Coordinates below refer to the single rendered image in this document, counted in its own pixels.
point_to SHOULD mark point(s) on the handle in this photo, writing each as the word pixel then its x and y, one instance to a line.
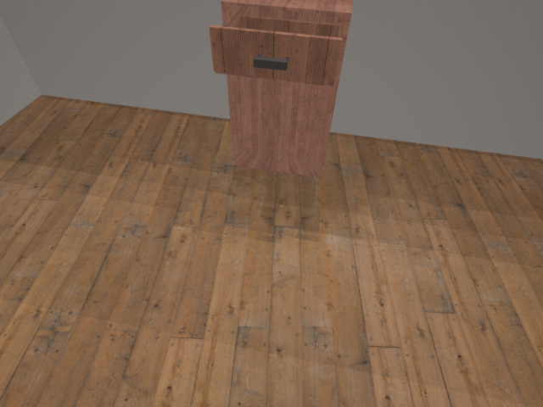
pixel 270 63

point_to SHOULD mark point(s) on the drawer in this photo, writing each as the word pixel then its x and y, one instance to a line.
pixel 312 49

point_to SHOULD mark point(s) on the cabinet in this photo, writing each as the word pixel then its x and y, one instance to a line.
pixel 276 125

